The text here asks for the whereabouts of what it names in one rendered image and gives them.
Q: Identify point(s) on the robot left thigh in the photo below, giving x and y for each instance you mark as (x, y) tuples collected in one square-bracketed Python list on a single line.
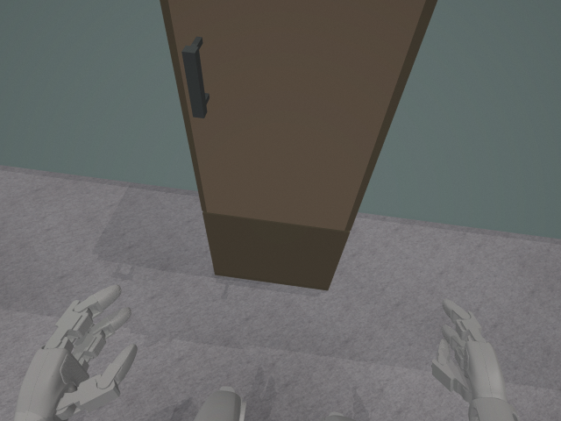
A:
[(222, 406)]

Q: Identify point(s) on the cupboard door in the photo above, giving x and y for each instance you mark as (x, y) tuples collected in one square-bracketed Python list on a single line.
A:
[(298, 91)]

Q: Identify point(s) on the right robot forearm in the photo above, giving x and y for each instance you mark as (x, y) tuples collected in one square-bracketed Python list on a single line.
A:
[(491, 409)]

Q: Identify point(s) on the robot left hand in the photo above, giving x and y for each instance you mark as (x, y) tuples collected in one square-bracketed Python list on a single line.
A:
[(43, 395)]

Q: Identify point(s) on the handle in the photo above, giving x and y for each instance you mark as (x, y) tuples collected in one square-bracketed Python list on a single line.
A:
[(193, 70)]

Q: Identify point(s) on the robot right hand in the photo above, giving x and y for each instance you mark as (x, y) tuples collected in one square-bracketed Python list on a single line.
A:
[(473, 353)]

